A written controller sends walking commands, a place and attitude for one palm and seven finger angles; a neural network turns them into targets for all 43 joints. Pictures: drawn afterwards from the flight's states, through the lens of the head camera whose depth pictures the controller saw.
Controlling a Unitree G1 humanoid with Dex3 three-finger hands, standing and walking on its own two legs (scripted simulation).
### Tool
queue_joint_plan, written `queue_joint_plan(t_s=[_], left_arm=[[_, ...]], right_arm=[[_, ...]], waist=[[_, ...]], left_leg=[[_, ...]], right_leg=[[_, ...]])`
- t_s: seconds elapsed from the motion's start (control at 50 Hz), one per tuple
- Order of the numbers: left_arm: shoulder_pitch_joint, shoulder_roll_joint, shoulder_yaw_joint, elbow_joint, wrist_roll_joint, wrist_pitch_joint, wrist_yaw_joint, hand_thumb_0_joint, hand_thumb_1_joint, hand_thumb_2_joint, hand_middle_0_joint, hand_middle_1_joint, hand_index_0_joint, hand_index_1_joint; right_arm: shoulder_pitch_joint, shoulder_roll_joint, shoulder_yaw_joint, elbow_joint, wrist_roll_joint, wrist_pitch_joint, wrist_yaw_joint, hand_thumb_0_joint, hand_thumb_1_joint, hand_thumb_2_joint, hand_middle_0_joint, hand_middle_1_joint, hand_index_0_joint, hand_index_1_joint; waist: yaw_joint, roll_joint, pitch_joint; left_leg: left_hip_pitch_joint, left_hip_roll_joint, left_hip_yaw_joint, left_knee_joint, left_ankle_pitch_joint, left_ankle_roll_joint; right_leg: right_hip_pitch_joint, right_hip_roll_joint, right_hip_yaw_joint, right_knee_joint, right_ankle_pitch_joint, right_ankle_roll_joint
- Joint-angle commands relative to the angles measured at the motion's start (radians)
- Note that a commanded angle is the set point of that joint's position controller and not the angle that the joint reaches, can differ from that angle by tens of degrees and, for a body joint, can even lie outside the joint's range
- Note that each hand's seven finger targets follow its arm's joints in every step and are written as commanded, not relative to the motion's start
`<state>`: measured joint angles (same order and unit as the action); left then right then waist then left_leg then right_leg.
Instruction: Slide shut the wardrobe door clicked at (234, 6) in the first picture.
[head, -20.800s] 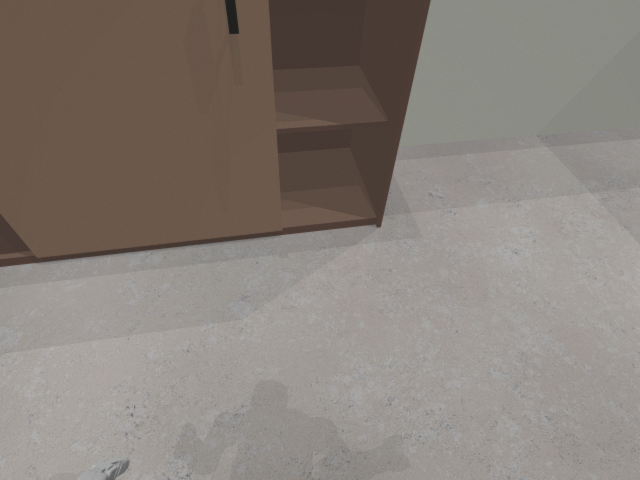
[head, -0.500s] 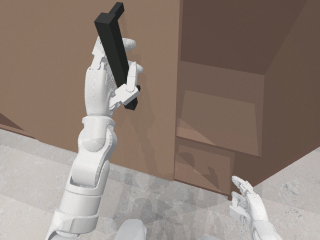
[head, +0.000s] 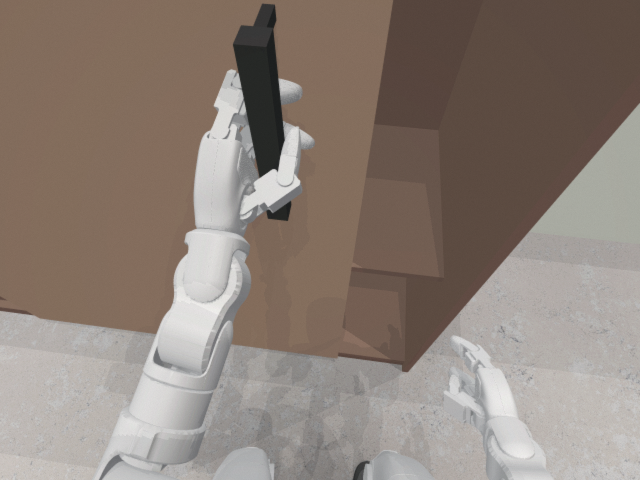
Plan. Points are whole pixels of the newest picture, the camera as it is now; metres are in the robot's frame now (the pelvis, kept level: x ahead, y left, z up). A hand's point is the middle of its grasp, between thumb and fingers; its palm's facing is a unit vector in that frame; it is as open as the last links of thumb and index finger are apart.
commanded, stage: step sideways, sliding the door along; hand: left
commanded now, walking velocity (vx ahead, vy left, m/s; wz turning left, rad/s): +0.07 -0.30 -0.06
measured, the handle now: (274, 130) +0.40 +0.09 +0.20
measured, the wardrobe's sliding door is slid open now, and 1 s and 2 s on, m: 0.20 0.01 0.00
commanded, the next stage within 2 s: stop walking and hold the door there in 1.92 s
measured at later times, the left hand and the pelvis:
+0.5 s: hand (395, 187) +0.35 -0.03 +0.19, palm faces +0.02 -1.00 -0.03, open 6.2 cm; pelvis -0.05 -0.12 +0.01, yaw +0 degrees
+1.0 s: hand (514, 193) +0.35 -0.13 +0.19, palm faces +0.26 -0.97 -0.04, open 6.4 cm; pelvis -0.05 -0.31 +0.01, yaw +2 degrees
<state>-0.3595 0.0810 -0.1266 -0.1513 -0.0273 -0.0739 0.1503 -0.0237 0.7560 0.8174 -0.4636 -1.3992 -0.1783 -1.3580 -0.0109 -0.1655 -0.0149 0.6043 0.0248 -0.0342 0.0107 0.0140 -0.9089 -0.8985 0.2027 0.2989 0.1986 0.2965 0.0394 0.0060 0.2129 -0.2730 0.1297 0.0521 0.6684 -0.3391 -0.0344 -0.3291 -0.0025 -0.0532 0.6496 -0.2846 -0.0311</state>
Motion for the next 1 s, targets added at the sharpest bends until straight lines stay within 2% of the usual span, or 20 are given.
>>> queue_joint_plan(t_s=[0.0, 0.04, 0.16, 0.2, 0.26, 0.34, 0.36, 0.38, 0.42, 0.52, 0.64, 0.7, 0.76, 0.82, 0.86, 0.88, 0.9, 0.92, 0.94, 0.98], left_arm=[[-0.49, -0.046, -0.192, -0.359, -0.006, -0.158, -0.099, 0.0, 0.9, 0.9, -0.45, -1.4, -0.45, -1.4], [-0.529, -0.031, -0.148, -0.275, 0.015, -0.15, -0.11, 0.0, 0.9, 0.9, -0.45, -1.4, -0.45, -1.4], [-0.668, -0.064, -0.162, -0.133, 0.003, -0.125, -0.107, 0.0, 0.9, 0.9, -0.45, -1.4, -0.45, -1.4], [-0.691, -0.068, -0.166, -0.094, 0.007, -0.119, -0.11, 0.0, 0.9, 0.9, -0.45, -1.4, -0.45, -1.4], [-0.705, -0.005, -0.121, -0.112, 0.003, -0.098, -0.082, 0.0, 0.9, 0.9, -0.45, -1.4, -0.45, -1.4], [-0.779, -0.111, -0.205, -0.143, 0.001, -0.119, -0.072, 0.0, 0.9, 0.9, -0.45, -1.4, -0.45, -1.4], [-0.783, -0.099, -0.208, -0.145, -0.01, -0.139, -0.071, 0.0, 0.9, 0.9, -0.45, -1.4, -0.45, -1.4], [-0.794, -0.101, -0.227, -0.133, -0.021, -0.154, -0.08, 0.0, 0.9, 0.9, -0.45, -1.4, -0.45, -1.4], [-0.754, -0.078, -0.172, -0.009, -0.022, -0.108, -0.105, 0.0, 0.9, 0.9, -0.45, -1.4, -0.45, -1.4], [-0.881, -0.111, -0.193, 0.039, -0.015, -0.109, -0.119, 0.0, 0.9, 0.9, -0.45, -1.4, -0.45, -1.4], [-0.863, -0.057, -0.114, 0.131, -0.024, -0.106, -0.106, 0.0, 0.9, 0.9, -0.45, -1.4, -0.45, -1.4], [-0.845, 0.007, -0.064, 0.148, -0.012, -0.108, -0.095, 0.0, 0.9, 0.9, -0.45, -1.4, -0.45, -1.4], [-0.843, 0.145, 0.036, 0.096, -0.004, -0.079, -0.066, 0.0, 0.9, 0.9, -0.45, -1.4, -0.45, -1.4], [-0.848, 0.026, -0.044, -0.009, -0.027, -0.069, -0.053, 0.0, 0.9, 0.9, -0.45, -1.4, -0.45, -1.4], [-0.803, 0.021, -0.063, -0.042, -0.044, -0.104, -0.047, 0.0, 0.9, 0.9, -0.45, -1.4, -0.45, -1.4], [-0.797, 0.009, -0.083, -0.083, -0.056, -0.124, -0.057, 0.0, 0.9, 0.9, -0.45, -1.4, -0.45, -1.4], [-0.763, -0.007, -0.091, -0.036, -0.066, -0.114, -0.073, 0.0, 0.9, 0.9, -0.45, -1.4, -0.45, -1.4], [-0.754, 0.027, -0.052, 0.03, -0.056, -0.092, -0.086, 0.0, 0.9, 0.9, -0.45, -1.4, -0.45, -1.4], [-0.767, 0.008, -0.058, 0.013, -0.048, -0.091, -0.09, 0.0, 0.9, 0.9, -0.45, -1.4, -0.45, -1.4], [-0.833, 0.03, -0.068, -0.076, -0.042, -0.113, -0.093, 0.0, 0.9, 0.9, -0.45, -1.4, -0.45, -1.4]], right_arm=[[-0.052, -0.135, -0.077, -0.154, -0.013, -0.043, -0.003, 0.0, -0.9, -0.9, 0.2, 0.3, 0.2, 0.3], [-0.053, -0.127, -0.078, -0.162, -0.013, -0.011, 0.033, 0.0, -0.9, -0.9, 0.2, 0.3, 0.2, 0.3], [-0.038, -0.122, -0.058, -0.16, 0.018, 0.012, 0.022, 0.0, -0.9, -0.9, 0.2, 0.3, 0.2, 0.3], [-0.039, -0.102, -0.042, -0.163, 0.035, 0.016, 0.006, 0.0, -0.9, -0.9, 0.2, 0.3, 0.2, 0.3], [-0.046, -0.092, -0.05, -0.134, 0.034, 0.008, -0.029, 0.0, -0.9, -0.9, 0.2, 0.3, 0.2, 0.3], [-0.02, -0.062, -0.025, -0.074, 0.004, -0.022, -0.036, 0.0, -0.9, -0.9, 0.2, 0.3, 0.2, 0.3], [-0.013, -0.097, -0.039, -0.075, 0.003, -0.029, -0.037, 0.0, -0.9, -0.9, 0.2, 0.3, 0.2, 0.3], [-0.023, -0.142, -0.055, -0.093, -0.004, -0.031, -0.024, 0.0, -0.9, -0.9, 0.2, 0.3, 0.2, 0.3], [-0.018, -0.148, -0.065, -0.134, 0.008, -0.013, 0.016, 0.0, -0.9, -0.9, 0.2, 0.3, 0.2, 0.3], [-0.001, -0.145, -0.053, -0.117, 0.007, -0.022, 0.013, 0.0, -0.9, -0.9, 0.2, 0.3, 0.2, 0.3], [0.035, -0.143, -0.053, -0.117, 0.024, -0.028, -0.001, 0.0, -0.9, -0.9, 0.2, 0.3, 0.2, 0.3], [0.042, -0.113, -0.042, -0.098, 0.046, -0.026, -0.011, 0.0, -0.9, -0.9, 0.2, 0.3, 0.2, 0.3], [-0.007, -0.114, -0.045, -0.088, 0.037, -0.019, -0.039, 0.0, -0.9, -0.9, 0.2, 0.3, 0.2, 0.3], [0.008, -0.076, -0.014, -0.06, 0.018, -0.033, -0.05, 0.0, -0.9, -0.9, 0.2, 0.3, 0.2, 0.3], [0.021, -0.103, -0.034, -0.064, 0.018, -0.029, -0.058, 0.0, -0.9, -0.9, 0.2, 0.3, 0.2, 0.3], [-0.001, -0.145, -0.055, -0.094, 0.008, -0.033, -0.048, 0.0, -0.9, -0.9, 0.2, 0.3, 0.2, 0.3], [-0.004, -0.143, -0.059, -0.12, 0.016, -0.024, -0.018, 0.0, -0.9, -0.9, 0.2, 0.3, 0.2, 0.3], [0.011, -0.162, -0.068, -0.129, 0.026, -0.015, 0.002, 0.0, -0.9, -0.9, 0.2, 0.3, 0.2, 0.3], [-0.004, -0.154, -0.071, -0.127, 0.024, -0.008, -0.006, 0.0, -0.9, -0.9, 0.2, 0.3, 0.2, 0.3], [-0.011, -0.143, -0.062, -0.124, 0.024, -0.019, -0.003, 0.0, -0.9, -0.9, 0.2, 0.3, 0.2, 0.3]], waist=[[-0.093, 0.193, -0.614], [-0.073, 0.191, -0.581], [-0.071, 0.218, -0.548], [-0.074, 0.104, -0.529], [-0.066, -0.334, -0.525], [-0.12, -0.121, -0.573], [-0.125, 0.014, -0.596], [-0.118, 0.243, -0.549], [-0.074, 0.036, -0.571], [-0.058, 0.258, -0.521], [-0.069, 0.306, -0.527], [-0.068, 0.142, -0.542], [-0.04, -0.501, -0.537], [-0.078, -0.212, -0.512], [-0.108, -0.028, -0.584], [-0.104, 0.203, -0.547], [-0.076, 0.225, -0.609], [-0.064, 0.042, -0.585], [-0.068, 0.053, -0.5], [-0.05, 0.29, -0.483]], left_leg=[[0.4, 0.327, -0.246, -0.226, 1.008, 0.16], [0.369, 0.386, -0.211, -0.222, 0.918, 0.228], [0.304, 0.26, -0.027, -0.04, 0.673, 0.115], [0.238, 0.183, -0.013, 0.027, 0.475, 0.087], [-0.081, -0.108, 0.005, 0.308, -0.187, 0.019], [0.152, -0.071, 0.029, -0.255, 0.183, 0.029], [0.354, 0.027, -0.051, -0.376, 0.518, 0.057], [0.548, 0.27, -0.336, -0.322, 0.948, 0.144], [0.482, 0.425, -0.441, -0.305, 0.768, 0.291], [0.383, 0.301, -0.089, -0.229, 0.747, 0.215], [0.316, 0.23, -0.017, -0.139, 0.602, 0.128], [0.281, 0.101, 0.017, 0.061, 0.41, 0.082], [-0.156, -0.094, -0.012, 0.422, -0.229, 0.018], [-0.012, -0.074, 0.012, 0.034, -0.126, 0.04], [0.329, -0.01, 0.03, -0.367, 0.44, 0.044], [0.551, 0.218, -0.231, -0.343, 0.83, 0.132], [0.563, 0.397, -0.451, -0.307, 0.911, 0.225], [0.472, 0.444, -0.447, -0.322, 0.701, 0.286], [0.474, 0.436, -0.354, -0.302, 0.733, 0.316], [0.459, 0.376, -0.191, -0.251, 0.758, 0.284]], right_leg=[[-0.008, -0.039, 0.049, 0.256, 0.123, 0.04], [-0.071, -0.023, 0.095, 0.369, -0.221, 0.022], [0.153, 0.001, -0.002, -0.039, 0.049, 0.016], [0.23, -0.016, -0.005, -0.189, 0.223, 0.02], [0.374, -0.235, 0.364, -0.239, 0.875, -0.151], [0.314, -0.152, 0.141, 0.014, 0.84, -0.095], [0.177, -0.088, 0.071, 0.193, 0.688, -0.042], [-0.165, -0.024, 0.029, 0.359, 0.091, 0.008], [-0.233, -0.003, 0.159, 0.586, -0.183, 0.004], [-0.12, -0.056, 0.068, 0.34, -0.11, 0.006], [0.103, 0.012, -0.058, 0.017, -0.023, 0.026], [0.24, -0.003, -0.05, -0.278, 0.258, 0.025], [0.455, -0.238, 0.339, -0.214, 0.863, -0.153], [0.339, -0.194, 0.17, -0.084, 0.885, -0.125], [0.221, -0.117, 0.03, 0.191, 0.73, -0.036], [-0.112, -0.047, -0.006, 0.345, 0.251, 0.019], [-0.172, -0.025, 0.099, 0.49, -0.183, 0.019], [-0.206, -0.013, 0.145, 0.6, -0.204, 0.022], [-0.293, -0.046, 0.135, 0.6, -0.183, 0.031], [-0.285, -0.089, 0.124, 0.491, -0.184, 0.022]])
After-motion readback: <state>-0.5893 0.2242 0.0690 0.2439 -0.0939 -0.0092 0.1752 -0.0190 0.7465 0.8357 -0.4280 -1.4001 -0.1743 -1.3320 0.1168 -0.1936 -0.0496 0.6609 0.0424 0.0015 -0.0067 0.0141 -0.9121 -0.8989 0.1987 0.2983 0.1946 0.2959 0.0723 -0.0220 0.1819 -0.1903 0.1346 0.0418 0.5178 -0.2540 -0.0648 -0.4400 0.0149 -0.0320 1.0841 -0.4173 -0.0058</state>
